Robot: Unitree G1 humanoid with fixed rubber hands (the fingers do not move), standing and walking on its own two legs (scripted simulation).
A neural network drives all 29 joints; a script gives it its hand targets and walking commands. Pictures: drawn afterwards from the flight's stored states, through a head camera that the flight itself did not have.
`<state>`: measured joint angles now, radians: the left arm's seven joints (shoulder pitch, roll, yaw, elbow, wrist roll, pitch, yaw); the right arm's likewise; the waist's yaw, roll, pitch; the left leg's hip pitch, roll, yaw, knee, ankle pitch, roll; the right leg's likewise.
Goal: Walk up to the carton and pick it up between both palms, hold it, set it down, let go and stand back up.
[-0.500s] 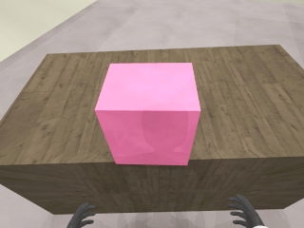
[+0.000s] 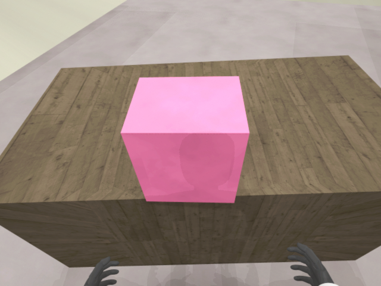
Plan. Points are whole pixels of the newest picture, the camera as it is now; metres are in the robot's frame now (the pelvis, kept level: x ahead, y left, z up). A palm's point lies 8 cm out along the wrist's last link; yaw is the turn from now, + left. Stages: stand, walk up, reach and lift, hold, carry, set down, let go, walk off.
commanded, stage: stand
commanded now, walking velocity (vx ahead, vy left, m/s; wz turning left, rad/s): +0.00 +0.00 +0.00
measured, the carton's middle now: (189, 143) +0.44 +0.02 +0.05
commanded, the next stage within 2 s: walk up in 0.90 s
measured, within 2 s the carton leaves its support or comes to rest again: neither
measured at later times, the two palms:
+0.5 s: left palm out of the picture +0.13 +0.24 -0.09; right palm (323, 283) +0.15 -0.24 -0.08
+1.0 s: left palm out of the picture +0.12 +0.25 -0.09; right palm out of the picture +0.14 -0.24 -0.08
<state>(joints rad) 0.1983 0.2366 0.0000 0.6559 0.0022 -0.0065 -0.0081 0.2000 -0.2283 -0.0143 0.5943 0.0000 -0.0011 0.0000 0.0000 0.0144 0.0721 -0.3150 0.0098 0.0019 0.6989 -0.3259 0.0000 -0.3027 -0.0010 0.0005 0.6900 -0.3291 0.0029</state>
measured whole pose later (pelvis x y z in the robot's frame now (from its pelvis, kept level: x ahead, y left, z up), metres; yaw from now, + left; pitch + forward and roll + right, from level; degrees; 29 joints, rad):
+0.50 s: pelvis +0.00 +0.00 +0.00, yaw +0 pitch -4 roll +0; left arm 0.20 0.24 0.00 0.68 0.00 -0.02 -0.01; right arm 0.20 -0.24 -0.02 0.60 0.00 0.00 0.00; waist 0.00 0.01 0.06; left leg -0.31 0.01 0.00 0.70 -0.32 0.00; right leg -0.30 0.00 0.00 0.69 -0.33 0.00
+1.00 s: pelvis -0.01 +0.00 +0.00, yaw +0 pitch -4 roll +0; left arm 0.20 0.25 0.00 0.72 0.00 -0.02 -0.02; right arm 0.20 -0.24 -0.02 0.61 0.00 -0.01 0.00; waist 0.00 0.02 0.06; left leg -0.31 0.01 0.00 0.69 -0.31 0.00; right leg -0.30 0.00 0.00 0.69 -0.32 0.00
